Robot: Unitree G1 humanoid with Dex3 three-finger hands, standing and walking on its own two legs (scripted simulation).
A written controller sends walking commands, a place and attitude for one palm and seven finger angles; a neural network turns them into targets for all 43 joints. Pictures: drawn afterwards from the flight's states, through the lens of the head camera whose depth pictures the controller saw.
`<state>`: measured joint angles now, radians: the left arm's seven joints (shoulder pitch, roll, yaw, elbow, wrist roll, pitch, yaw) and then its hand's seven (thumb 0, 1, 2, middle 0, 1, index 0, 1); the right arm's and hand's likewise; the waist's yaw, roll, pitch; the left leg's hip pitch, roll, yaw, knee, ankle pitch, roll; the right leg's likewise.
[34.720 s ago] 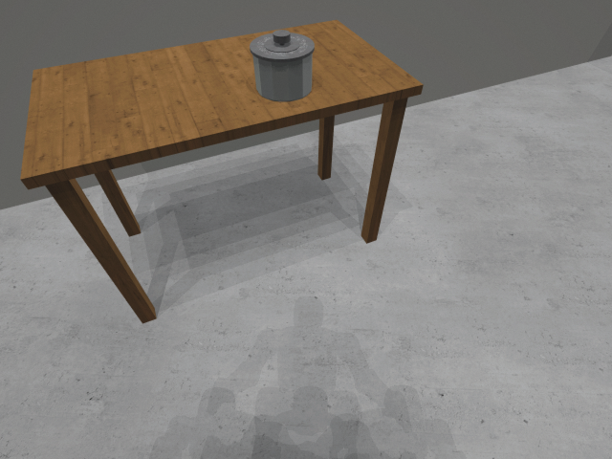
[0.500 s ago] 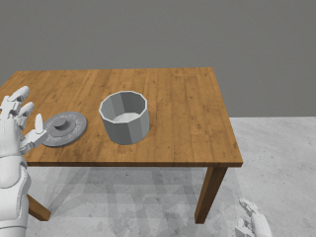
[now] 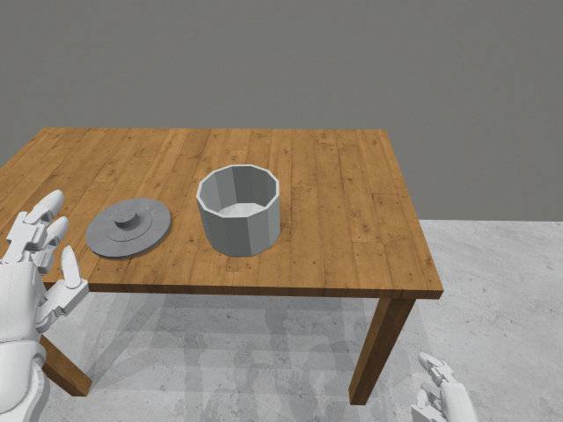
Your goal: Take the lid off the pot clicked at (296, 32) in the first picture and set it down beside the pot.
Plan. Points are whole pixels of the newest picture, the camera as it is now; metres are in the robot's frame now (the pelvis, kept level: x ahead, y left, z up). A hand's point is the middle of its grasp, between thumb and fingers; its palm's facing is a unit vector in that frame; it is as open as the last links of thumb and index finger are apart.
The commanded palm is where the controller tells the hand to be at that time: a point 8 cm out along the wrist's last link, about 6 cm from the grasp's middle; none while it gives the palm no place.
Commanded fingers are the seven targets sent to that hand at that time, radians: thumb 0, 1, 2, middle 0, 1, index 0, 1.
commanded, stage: draw the hand back to the body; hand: left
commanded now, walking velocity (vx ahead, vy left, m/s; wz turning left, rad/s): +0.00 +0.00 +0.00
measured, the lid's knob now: (125, 217) +0.48 +0.38 -0.02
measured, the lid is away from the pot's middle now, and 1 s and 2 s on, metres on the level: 0.24 0.24 0.24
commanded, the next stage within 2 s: step back with the hand held close in 0.32 s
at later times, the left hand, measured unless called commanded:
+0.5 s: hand (48, 311) +0.17 +0.27 +0.16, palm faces +0.41 -0.84 -0.37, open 7.4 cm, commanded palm +0.12 +0.30 +0.17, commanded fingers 0.00 0.90 0.90 -0.20 -0.30 -0.20 -0.30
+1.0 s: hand (27, 344) +0.14 +0.27 +0.15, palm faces +0.33 -0.82 -0.47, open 7.4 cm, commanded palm +0.09 +0.32 +0.17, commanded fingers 0.00 0.90 0.90 -0.20 -0.30 -0.20 -0.30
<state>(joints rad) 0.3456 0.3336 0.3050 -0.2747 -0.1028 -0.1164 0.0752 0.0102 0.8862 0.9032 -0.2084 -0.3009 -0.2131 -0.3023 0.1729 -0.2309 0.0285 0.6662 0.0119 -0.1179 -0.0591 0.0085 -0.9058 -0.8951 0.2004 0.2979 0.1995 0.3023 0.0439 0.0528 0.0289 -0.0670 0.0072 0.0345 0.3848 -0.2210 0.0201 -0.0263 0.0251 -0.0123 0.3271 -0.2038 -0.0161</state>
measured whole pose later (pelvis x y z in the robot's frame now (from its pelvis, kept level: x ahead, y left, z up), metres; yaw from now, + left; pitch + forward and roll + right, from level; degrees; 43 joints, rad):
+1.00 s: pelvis -0.05 +0.04 -0.02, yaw -2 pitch -2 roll -1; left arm 0.61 0.38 0.40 -0.62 -0.05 -0.20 0.09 0.01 0.88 0.90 -0.21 -0.30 -0.22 -0.30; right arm 0.22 -0.21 0.00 0.53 0.01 -0.10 -0.04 0.01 -0.91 -0.90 0.20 0.30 0.20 0.30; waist 0.02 0.01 0.07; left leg -0.34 -0.02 0.09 0.61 -0.26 0.08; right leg -0.27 -0.02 -0.02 0.59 -0.29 0.03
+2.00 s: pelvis -0.25 +0.08 -0.01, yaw -6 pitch +0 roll -3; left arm 0.68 0.45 0.37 -0.67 -0.06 -0.14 0.09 0.01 0.89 0.90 -0.21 -0.30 -0.21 -0.30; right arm 0.22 -0.15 0.01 0.56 0.00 -0.13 0.00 0.01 -0.90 -0.89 0.20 0.30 0.20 0.30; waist -0.05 -0.05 0.04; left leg -0.41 -0.01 0.03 0.42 -0.04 0.07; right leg -0.39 0.04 0.02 0.84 -0.47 0.01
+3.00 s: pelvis -0.30 +0.11 -0.04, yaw +6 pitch +4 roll +3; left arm 0.26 0.12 0.03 0.70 -0.01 0.05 -0.02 -0.02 0.93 0.90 -0.19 -0.29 -0.20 -0.30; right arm 0.37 -0.19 -0.01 0.84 -0.05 0.01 -0.01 0.00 -0.91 -0.89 0.20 0.30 0.20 0.30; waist -0.07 -0.07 0.02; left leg -0.44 0.03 0.07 0.72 -0.36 -0.03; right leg -0.45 -0.03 0.03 0.83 -0.43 0.00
